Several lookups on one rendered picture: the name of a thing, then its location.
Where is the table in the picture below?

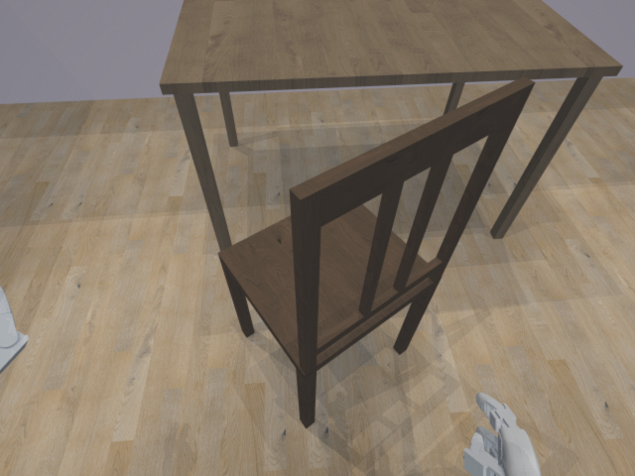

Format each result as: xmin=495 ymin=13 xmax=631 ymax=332
xmin=159 ymin=0 xmax=623 ymax=251

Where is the robot left hand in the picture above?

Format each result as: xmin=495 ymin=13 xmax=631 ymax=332
xmin=0 ymin=286 xmax=29 ymax=374

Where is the chair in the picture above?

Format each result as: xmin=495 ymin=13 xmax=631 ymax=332
xmin=218 ymin=76 xmax=535 ymax=428

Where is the robot right hand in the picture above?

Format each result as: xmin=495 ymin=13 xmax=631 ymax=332
xmin=464 ymin=393 xmax=541 ymax=476

